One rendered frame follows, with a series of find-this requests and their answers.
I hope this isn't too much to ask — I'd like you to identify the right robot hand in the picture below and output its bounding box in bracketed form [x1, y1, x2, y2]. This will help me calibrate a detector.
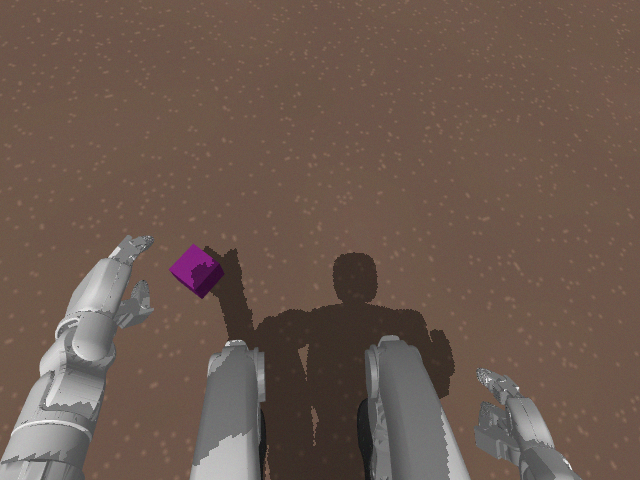
[474, 368, 556, 468]

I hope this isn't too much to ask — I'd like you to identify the right robot foot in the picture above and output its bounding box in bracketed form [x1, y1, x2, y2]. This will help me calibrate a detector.
[357, 398, 387, 480]

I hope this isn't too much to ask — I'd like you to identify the cube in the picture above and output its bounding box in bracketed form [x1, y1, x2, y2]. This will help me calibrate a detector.
[169, 244, 224, 299]

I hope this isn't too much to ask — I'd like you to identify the left robot hand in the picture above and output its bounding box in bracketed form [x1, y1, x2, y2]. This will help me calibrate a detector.
[65, 235, 154, 329]

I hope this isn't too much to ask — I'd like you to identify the right robot arm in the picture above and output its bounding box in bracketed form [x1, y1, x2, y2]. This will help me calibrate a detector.
[519, 447, 583, 480]

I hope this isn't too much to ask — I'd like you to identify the left robot arm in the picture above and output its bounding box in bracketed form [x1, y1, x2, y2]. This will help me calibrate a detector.
[0, 311, 118, 480]

